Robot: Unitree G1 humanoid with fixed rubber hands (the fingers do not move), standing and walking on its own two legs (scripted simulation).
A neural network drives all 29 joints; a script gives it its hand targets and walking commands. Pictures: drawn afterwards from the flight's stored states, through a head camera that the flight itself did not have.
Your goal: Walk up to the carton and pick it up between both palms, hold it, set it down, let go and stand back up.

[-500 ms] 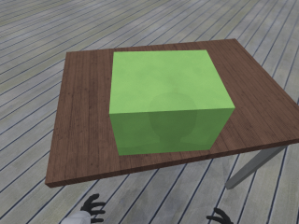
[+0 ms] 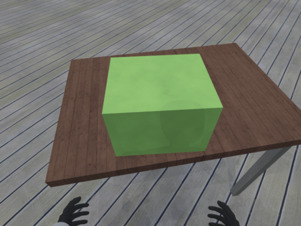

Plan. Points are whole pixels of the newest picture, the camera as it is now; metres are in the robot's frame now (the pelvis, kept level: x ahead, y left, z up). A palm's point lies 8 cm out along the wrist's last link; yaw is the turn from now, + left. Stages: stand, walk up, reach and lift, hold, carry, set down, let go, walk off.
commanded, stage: reach and lift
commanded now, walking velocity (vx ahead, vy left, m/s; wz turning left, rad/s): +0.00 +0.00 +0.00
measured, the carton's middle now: (158, 104) +0.46 +0.00 +0.05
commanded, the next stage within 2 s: none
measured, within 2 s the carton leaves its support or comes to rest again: neither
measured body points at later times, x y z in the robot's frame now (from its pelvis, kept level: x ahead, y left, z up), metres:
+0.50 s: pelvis +0.00 +0.02 +0.00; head +0.02 +0.02 +0.45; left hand +0.16 +0.23 -0.03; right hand +0.15 -0.22 -0.03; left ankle +0.03 +0.12 -0.75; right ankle -0.02 -0.08 -0.75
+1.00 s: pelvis +0.02 +0.00 +0.00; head +0.02 -0.01 +0.45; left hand +0.19 +0.23 -0.01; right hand +0.23 -0.24 +0.01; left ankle +0.03 +0.12 -0.75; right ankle -0.02 -0.08 -0.75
